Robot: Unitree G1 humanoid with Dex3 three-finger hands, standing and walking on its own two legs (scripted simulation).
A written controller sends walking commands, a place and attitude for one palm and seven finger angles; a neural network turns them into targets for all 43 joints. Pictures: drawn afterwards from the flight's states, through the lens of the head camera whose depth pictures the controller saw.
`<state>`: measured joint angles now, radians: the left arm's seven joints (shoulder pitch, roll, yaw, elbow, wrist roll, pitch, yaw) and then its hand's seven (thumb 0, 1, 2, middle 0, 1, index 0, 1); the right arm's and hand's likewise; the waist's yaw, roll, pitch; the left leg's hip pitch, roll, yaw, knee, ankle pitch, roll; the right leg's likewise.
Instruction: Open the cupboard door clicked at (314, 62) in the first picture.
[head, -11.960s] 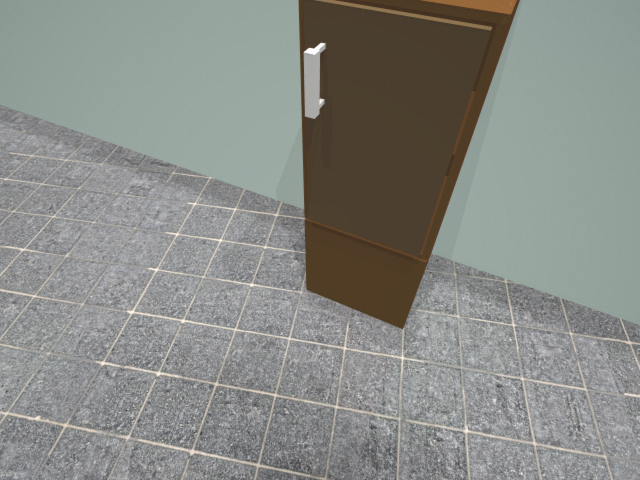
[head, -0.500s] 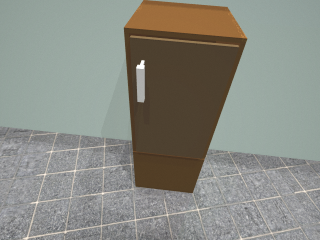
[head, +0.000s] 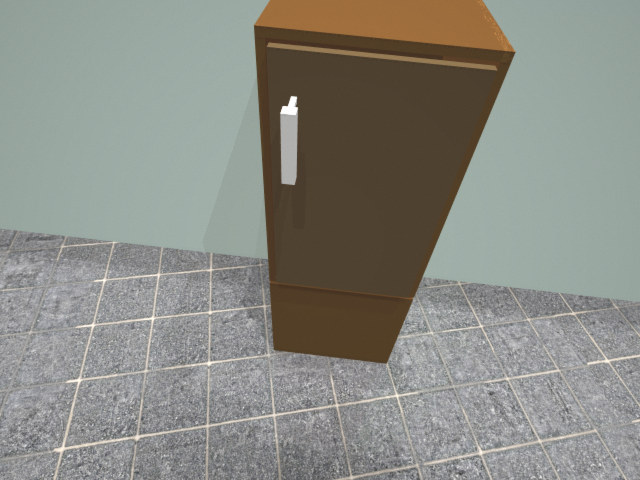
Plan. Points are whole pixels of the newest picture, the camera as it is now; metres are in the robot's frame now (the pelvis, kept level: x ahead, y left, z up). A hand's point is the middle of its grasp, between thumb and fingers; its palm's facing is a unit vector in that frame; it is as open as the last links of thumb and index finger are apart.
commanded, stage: look again from close up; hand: left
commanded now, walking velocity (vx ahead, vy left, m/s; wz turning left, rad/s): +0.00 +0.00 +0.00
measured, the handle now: (291, 141) +0.62 +0.10 +0.10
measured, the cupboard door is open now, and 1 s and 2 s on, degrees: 0 0 0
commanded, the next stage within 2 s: raise the hand with hooked fingers in 0.38 s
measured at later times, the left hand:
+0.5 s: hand out of the picture -0.03 +0.15 -0.18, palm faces +0.04 -0.99 -0.15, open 7.4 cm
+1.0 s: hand (170, 450) +0.16 +0.19 -0.03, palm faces +0.13 -0.99 -0.03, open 9.1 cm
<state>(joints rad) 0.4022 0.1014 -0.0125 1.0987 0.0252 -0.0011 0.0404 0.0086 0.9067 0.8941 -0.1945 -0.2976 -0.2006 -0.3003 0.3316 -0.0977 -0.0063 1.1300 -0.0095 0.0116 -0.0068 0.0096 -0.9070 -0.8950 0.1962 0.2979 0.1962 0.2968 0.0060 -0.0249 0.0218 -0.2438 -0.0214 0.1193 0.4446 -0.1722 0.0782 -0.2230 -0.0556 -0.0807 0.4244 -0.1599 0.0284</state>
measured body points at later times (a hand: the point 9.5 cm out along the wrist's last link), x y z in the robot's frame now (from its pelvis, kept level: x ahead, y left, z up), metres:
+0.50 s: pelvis +0.01 +0.00 +0.00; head +0.00 +0.01 +0.45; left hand -0.03 +0.20 -0.17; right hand +0.00 -0.22 -0.16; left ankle +0.05 +0.06 -0.74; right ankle +0.04 -0.14 -0.74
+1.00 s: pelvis +0.03 -0.04 -0.07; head +0.05 -0.01 +0.38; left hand +0.15 +0.24 -0.02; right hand +0.29 -0.25 -0.07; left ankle +0.05 +0.06 -0.74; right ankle +0.05 -0.13 -0.74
